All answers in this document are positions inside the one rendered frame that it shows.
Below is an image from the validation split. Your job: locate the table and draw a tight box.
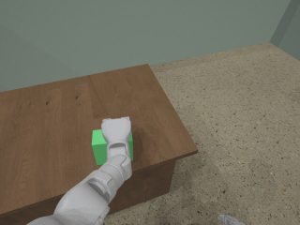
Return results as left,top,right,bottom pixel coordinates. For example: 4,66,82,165
0,64,199,225

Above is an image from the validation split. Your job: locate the sponge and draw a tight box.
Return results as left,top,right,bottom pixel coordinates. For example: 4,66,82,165
92,129,133,165

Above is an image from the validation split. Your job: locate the left robot upper arm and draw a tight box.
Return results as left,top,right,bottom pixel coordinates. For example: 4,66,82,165
26,183,110,225

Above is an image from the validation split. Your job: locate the robot right hand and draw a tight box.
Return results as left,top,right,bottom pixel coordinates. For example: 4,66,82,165
218,214,246,225

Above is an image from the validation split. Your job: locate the left robot forearm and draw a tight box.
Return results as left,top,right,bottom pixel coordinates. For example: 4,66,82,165
53,140,132,213

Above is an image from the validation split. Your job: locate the robot left hand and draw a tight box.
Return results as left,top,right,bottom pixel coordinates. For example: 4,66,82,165
101,116,131,144

